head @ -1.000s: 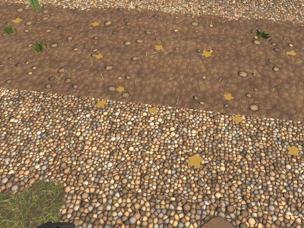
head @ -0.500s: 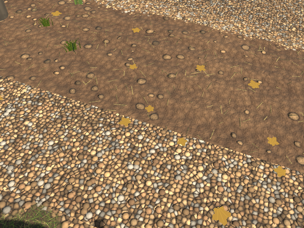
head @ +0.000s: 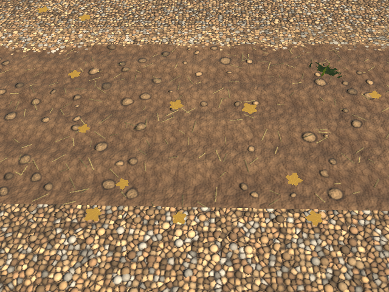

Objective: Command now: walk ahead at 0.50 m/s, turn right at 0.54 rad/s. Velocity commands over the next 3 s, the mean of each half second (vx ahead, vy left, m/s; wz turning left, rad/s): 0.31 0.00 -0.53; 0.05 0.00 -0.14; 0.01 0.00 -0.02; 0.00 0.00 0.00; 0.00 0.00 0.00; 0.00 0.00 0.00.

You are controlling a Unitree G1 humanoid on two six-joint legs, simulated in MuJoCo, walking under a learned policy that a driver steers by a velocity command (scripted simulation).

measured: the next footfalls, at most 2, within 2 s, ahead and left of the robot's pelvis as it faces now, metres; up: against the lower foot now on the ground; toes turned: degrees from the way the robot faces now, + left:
left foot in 0.58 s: +0.48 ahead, +0.05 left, -0.18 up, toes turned -21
right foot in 0.96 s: +0.37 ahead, -0.10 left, -0.18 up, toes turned -17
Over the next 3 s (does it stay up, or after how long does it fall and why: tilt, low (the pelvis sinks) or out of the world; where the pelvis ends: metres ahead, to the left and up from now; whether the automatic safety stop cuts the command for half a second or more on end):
stays up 0.40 -0.03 -0.15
